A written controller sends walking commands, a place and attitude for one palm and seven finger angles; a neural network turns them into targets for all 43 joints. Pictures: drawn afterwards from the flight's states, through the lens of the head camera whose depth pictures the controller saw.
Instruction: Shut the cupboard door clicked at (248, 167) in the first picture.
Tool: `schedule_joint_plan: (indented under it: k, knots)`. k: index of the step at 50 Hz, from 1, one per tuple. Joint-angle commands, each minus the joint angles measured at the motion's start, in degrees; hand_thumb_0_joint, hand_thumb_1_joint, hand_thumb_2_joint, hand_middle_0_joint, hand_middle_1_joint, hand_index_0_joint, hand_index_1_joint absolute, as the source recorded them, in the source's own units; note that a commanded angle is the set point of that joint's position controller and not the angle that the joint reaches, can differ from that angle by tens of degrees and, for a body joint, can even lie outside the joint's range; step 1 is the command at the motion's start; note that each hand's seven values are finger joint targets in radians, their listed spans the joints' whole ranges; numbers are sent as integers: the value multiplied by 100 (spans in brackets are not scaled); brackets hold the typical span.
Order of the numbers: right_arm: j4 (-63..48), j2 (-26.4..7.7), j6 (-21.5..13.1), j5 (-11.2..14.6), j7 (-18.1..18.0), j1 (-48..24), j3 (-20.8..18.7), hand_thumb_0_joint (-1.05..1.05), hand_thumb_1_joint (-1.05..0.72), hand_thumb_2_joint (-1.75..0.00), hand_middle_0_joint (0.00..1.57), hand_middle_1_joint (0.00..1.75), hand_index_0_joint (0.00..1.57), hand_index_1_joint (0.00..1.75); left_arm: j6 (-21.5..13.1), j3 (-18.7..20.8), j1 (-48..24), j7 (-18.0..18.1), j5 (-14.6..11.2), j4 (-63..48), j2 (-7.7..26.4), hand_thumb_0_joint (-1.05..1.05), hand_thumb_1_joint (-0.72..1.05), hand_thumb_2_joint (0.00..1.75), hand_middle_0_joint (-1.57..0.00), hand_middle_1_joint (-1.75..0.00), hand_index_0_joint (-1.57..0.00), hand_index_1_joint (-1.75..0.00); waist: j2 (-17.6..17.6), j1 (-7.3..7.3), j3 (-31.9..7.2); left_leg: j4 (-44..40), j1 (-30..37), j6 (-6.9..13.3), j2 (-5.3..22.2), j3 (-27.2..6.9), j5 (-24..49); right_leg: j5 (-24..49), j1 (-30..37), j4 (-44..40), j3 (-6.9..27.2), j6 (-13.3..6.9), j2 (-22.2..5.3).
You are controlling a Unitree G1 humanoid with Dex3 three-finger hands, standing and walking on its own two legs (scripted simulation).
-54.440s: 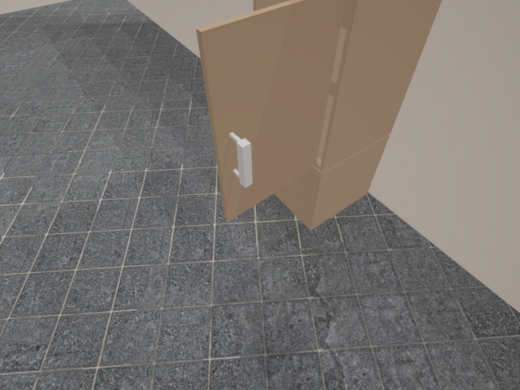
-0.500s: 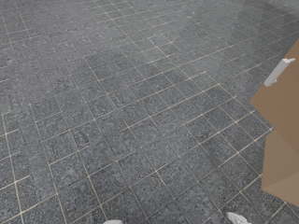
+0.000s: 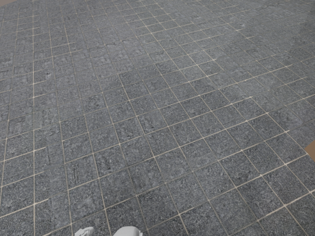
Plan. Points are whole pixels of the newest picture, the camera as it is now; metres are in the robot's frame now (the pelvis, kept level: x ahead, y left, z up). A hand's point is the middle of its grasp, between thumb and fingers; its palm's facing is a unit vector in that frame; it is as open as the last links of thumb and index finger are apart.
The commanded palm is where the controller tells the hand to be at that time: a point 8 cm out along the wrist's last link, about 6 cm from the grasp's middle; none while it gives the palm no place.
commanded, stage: walk to a spot facing it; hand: left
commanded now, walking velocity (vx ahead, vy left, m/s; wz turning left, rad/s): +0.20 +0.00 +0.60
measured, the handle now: out of the picture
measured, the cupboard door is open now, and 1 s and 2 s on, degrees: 48 48 48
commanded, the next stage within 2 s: turn to face it in 0.10 s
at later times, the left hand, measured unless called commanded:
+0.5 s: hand out of the picture +0.10 +0.24 -0.18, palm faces +0.18 -0.97 -0.18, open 7.4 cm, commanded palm none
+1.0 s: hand (96, 185) +0.29 +0.21 -0.15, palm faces -0.18 -0.95 -0.26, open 7.4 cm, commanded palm none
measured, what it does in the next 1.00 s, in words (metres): walks ahead: left foot, then right foot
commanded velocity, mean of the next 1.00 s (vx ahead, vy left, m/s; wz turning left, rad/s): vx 0.00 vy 0.00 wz -0.40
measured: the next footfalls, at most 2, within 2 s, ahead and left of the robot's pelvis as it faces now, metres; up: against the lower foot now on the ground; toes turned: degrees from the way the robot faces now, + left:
left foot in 0.30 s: +0.21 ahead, +0.14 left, +0.00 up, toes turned +16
right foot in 0.72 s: +0.20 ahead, -0.07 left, +0.00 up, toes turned -10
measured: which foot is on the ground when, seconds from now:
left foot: up 0.00-0.28, down 0.30-0.72, up 0.74-1.00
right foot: down 0.00-0.30, up 0.32-0.70, down 0.72-1.00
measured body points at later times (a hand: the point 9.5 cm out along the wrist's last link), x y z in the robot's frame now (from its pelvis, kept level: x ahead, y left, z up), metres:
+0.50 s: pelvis +0.13 +0.05 +0.00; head +0.17 +0.07 +0.45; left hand +0.10 +0.29 -0.16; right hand +0.30 -0.15 -0.13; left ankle +0.17 +0.13 -0.73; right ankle +0.12 -0.10 -0.68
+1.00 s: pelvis +0.16 +0.03 +0.01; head +0.20 +0.01 +0.45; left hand +0.30 +0.26 -0.13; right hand +0.18 -0.25 -0.14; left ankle +0.18 +0.18 -0.67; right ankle +0.16 -0.07 -0.73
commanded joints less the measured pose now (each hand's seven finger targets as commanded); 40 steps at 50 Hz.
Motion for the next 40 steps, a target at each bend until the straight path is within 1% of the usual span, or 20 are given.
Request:
schedule_joint_plan:
  k: [1,6,10,12,13,14,15,16,17,18,20,26,31,34,35,36,37,38,39,40]
  knots:
    - [-533,-22,-81,13,54,-200,-8,0,-90,-90,20,30,20,30,-192,194,695,133,8,14,698,0,90,90,-20,-30,-20,-30,-952,194,-433,-217,-1041,-190,462,19,365,1338,1057,-1874,726,-367,-1589]
    - [-891,118,-16,24,143,-844,98,0,-90,-90,20,30,20,30,-160,205,862,156,-9,169,881,0,90,90,-20,-30,-20,-30,-863,263,-328,-1949,-951,-256,423,517,389,3264,1575,-1444,-148,-338,-1591]
    - [-1132,-42,-40,29,170,-1157,128,0,-90,-90,20,30,20,30,-85,235,909,153,3,151,1125,0,90,90,-20,-30,-20,-30,-1102,339,-345,-2923,-361,-113,192,784,356,3857,1740,-939,-233,-275,-1721]
    - [-999,-127,-97,9,89,-686,142,0,-90,-90,20,30,20,30,-75,186,872,177,-19,164,1090,0,90,90,-20,-30,-20,-30,-947,83,-555,-3635,847,5,-31,795,903,3984,1334,-348,-251,-187,-1516]
    - [-788,-387,-143,-20,59,-34,92,0,-90,-90,20,30,20,30,-32,138,836,193,-33,178,1016,0,90,90,-20,-30,-20,-30,-490,-178,-987,-4231,2088,52,161,609,2028,3037,844,537,-339,19,-1258]
    - [-695,-1083,-211,-83,-17,526,-23,0,-90,-90,20,30,20,30,33,80,1149,203,-117,117,732,0,90,90,-20,-30,-20,-30,1050,-277,-1705,-4143,3523,623,1576,-1044,4353,123,-406,1731,-441,364,-441]
    - [-603,-1420,-164,3,-121,771,-70,0,-90,-90,20,30,20,30,94,-27,1162,238,-118,54,589,0,90,90,-20,-30,-20,-30,1473,-362,-2060,-4464,3648,1267,2550,-1728,5530,-2781,-709,2807,185,374,4]
    - [-704,-1410,-142,25,-199,418,-19,0,-90,-90,20,30,20,30,160,-53,1018,276,-97,38,586,0,90,90,-20,-30,-20,-30,582,-220,-1634,-4516,3035,1292,2602,-1487,4988,-2586,-773,3088,713,272,-42]
    - [-750,-1268,-175,7,-272,-48,14,0,-90,-90,20,30,20,30,231,-71,999,295,-95,236,377,0,90,90,-20,-30,-20,-30,1131,-59,-1577,-4805,2685,1098,2444,-1389,4016,-2293,-905,3143,975,319,-86]
    - [-871,-1012,-161,17,-292,-492,79,0,-90,-90,20,30,20,30,292,-59,893,254,-82,319,471,0,90,90,-20,-30,-20,-30,1164,14,-997,-5072,1994,971,2290,-994,3006,-1911,-852,3121,1071,312,-220]
    - [-876,-763,-162,-10,-320,-840,174,0,-90,-90,20,30,20,30,386,10,862,148,-47,442,457,0,90,90,-20,-30,-20,-30,564,204,-581,-5232,1546,786,1955,-326,2646,-1374,-687,2785,1041,324,-157]
    - [-853,-868,-32,-2,-312,-973,31,0,-90,-90,20,30,20,30,562,183,720,18,-6,257,440,0,90,90,-20,-30,-20,-30,520,237,-476,-5438,1327,733,2028,216,1085,-988,-644,2170,666,347,65]
    - [-829,-870,0,-15,-296,-872,-101,0,-90,-90,20,30,20,30,533,252,451,-33,11,-35,419,0,90,90,-20,-30,-20,-30,638,207,-486,-5103,1516,707,2141,463,1273,-781,-489,1356,479,317,177]
    - [-867,-915,11,14,-276,-905,-152,0,-90,-90,20,30,20,30,477,303,707,-37,22,-83,522,0,90,90,-20,-30,-20,-30,406,408,-674,-4272,1379,415,1989,866,1548,166,272,182,378,211,291]
    - [-915,-830,17,38,-252,-956,-154,0,-90,-90,20,30,20,30,442,347,921,-23,38,-57,741,0,90,90,-20,-30,-20,-30,-39,539,-708,-3616,1030,145,1684,1104,1071,820,702,-401,833,64,61]
    - [-1074,-481,21,84,-222,-938,-99,0,-90,-90,20,30,20,30,358,418,1006,25,101,-81,1266,0,90,90,-20,-30,-20,-30,-1609,603,-679,-2430,99,-268,828,1542,-476,2149,1156,-1163,2514,-405,-1082]
    - [-1271,-391,74,81,-222,-1168,-23,0,-90,-90,20,30,20,30,331,424,1192,60,30,-50,1582,0,90,90,-20,-30,-20,-30,-1776,783,-603,-1170,-603,-402,213,913,-1809,3338,1191,-1378,3392,-1054,-1743]
    - [-1296,-447,127,70,-265,-1198,-33,0,-90,-90,20,30,20,30,327,454,1159,153,14,-49,1511,0,90,90,-20,-30,-20,-30,-1727,687,-767,-534,-912,-399,258,264,-1637,3196,1315,-1378,3583,-1178,-1681]
    - [-1276,-512,126,82,-285,-1233,-46,0,-90,-90,20,30,20,30,340,449,820,186,4,-113,1485,0,90,90,-20,-30,-20,-30,-1731,590,-683,-177,-1213,-431,287,-13,-1283,2813,1374,-1288,3521,-1226,-1560]
    - [-1198,-586,109,79,-276,-1152,-49,0,-90,-90,20,30,20,30,342,395,514,182,-24,-197,1317,0,90,90,-20,-30,-20,-30,-1219,450,-690,-81,-1204,-489,367,-124,-791,2677,1423,-1191,3044,-1131,-1300]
